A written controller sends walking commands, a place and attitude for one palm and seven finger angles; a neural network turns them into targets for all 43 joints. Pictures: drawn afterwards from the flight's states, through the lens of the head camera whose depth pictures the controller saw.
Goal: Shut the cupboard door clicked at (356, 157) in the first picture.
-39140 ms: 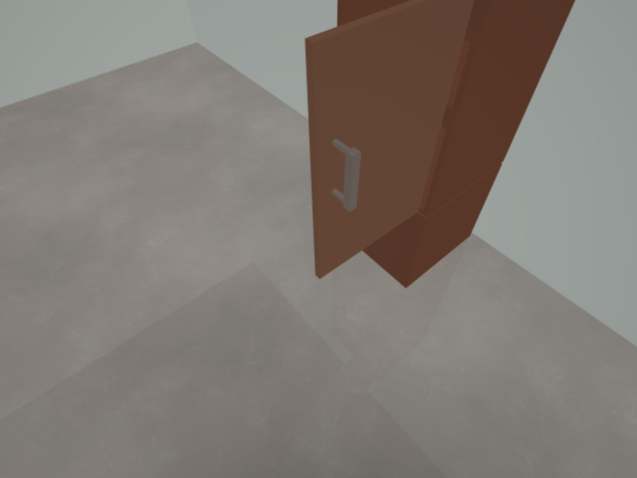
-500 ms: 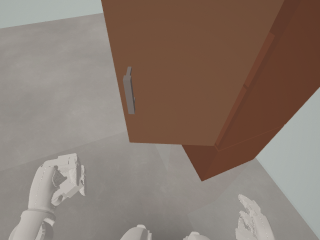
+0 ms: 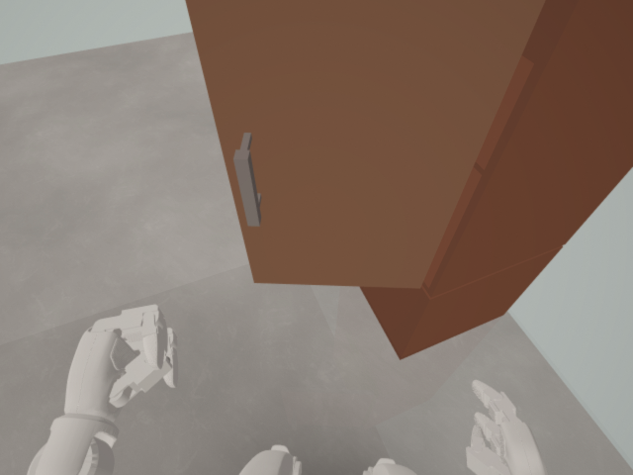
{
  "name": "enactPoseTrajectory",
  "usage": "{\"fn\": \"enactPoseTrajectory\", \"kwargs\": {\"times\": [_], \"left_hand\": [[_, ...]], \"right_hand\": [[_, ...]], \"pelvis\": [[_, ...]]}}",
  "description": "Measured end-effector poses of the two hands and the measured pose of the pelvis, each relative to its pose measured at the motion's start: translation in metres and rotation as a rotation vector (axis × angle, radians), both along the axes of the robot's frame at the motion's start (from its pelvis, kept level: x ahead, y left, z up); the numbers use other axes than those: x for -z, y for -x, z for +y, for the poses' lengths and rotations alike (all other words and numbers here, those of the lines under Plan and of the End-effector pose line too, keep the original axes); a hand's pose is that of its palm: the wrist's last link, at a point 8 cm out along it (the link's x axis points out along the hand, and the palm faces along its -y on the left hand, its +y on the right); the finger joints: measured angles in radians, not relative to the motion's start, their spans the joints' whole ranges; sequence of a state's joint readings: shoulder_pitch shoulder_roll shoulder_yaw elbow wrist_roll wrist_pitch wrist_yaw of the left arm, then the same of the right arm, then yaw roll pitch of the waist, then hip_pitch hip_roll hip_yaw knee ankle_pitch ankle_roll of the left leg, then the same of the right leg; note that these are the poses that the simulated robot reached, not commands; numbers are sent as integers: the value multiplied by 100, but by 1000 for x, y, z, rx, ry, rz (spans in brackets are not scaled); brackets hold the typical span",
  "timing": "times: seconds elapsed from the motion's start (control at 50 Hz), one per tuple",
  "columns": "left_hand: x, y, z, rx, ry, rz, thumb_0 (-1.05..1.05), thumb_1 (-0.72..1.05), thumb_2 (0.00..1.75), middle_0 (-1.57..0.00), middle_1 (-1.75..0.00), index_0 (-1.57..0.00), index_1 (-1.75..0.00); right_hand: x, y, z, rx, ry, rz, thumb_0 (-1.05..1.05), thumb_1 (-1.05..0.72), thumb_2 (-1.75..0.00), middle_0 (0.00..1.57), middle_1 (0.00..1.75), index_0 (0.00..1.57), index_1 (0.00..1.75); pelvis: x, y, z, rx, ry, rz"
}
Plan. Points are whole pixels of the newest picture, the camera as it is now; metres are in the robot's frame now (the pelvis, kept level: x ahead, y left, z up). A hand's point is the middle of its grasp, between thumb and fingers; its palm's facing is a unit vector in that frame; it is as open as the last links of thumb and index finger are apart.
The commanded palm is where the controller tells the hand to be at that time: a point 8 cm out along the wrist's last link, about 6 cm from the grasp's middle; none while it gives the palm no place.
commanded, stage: bring the fist close to the handle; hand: left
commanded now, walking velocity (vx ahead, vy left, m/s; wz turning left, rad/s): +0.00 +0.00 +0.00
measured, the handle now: (250, 181) +0.50 +0.14 +0.07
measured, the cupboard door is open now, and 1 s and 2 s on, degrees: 65 65 60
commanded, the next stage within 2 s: push the door shut along its arc in 1.32 s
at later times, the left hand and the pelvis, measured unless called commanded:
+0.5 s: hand (225, 286) +0.32 +0.14 +0.07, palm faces -0.01 -1.00 -0.01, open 3.1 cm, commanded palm +0.30 +0.19 +0.07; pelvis +0.00 -0.01 +0.01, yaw -1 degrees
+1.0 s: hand (262, 232) +0.40 +0.11 +0.07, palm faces +0.01 -1.00 +0.00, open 3.1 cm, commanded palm +0.37 +0.16 +0.07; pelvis +0.00 -0.01 +0.01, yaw -2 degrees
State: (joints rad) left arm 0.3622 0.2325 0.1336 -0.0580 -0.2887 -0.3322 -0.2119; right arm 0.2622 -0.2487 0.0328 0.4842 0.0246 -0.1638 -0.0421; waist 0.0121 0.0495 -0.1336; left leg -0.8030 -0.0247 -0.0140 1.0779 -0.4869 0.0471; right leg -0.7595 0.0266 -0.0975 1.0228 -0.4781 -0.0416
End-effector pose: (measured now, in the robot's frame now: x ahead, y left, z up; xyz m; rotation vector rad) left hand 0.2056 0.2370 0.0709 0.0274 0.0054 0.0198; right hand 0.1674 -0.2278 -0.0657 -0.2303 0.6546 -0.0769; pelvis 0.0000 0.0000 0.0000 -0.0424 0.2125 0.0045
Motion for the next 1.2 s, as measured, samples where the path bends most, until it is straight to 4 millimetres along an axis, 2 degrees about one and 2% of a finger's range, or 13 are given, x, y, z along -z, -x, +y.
{"fn": "enactPoseTrajectory", "kwargs": {"times": [0.24, 0.44, 0.62, 0.78, 0.96, 1.06, 1.2], "left_hand": [[0, -48, -30, 42, 15, -18, 1, 90, 90, -130, -150, -130, -150], [0, -84, -38, 19, 13, -23, 1, 90, 90, -130, -150, -130, -150], [0, -113, -55, 27, 24, -33, 1, 90, 90, -130, -150, -130, -150], [-1, -140, -59, 8, 22, -39, 2, 90, 90, -130, -150, -130, -150], [-2, -170, -76, 14, 31, -35, 1, 90, 90, -130, -150, -130, -150], [-4, -178, -82, 8, 25, -39, 1, 90, 90, -130, -150, -130, -150], [-1, -171, -80, -12, 23, -37, 1, 90, 90, -130, -150, -130, -150]], "right_hand": [[6, 9, -4, 21, -11, 36, 1, -90, -89, 20, 30, 20, 30], [12, 24, -14, 49, -10, 113, 1, -90, -89, 20, 30, 20, 30], [17, 33, -20, 74, -9, 170, 1, -90, -89, 20, 30, 20, 30], [21, 42, -22, 95, -14, 213, 1, -90, -89, 20, 30, 20, 30], [28, 64, -26, 123, -16, 281, 1, -90, -89, 20, 30, 20, 30], [32, 80, -27, 146, -27, 321, 1, -90, -89, 20, 30, 20, 30], [33, 98, -29, 166, -37, 366, 1, -90, -89, 20, 30, 20, 30]], "pelvis": [[-1, 2, -3, 7, -11, 0], [-6, -1, -5, 15, -21, 3], [-7, -2, -6, 23, -28, 9], [-7, -2, -7, 26, -29, 17], [-7, 1, -6, 29, -29, 32], [-7, 2, -5, 40, -33, 39], [-9, 2, -6, 51, -40, 33]]}}
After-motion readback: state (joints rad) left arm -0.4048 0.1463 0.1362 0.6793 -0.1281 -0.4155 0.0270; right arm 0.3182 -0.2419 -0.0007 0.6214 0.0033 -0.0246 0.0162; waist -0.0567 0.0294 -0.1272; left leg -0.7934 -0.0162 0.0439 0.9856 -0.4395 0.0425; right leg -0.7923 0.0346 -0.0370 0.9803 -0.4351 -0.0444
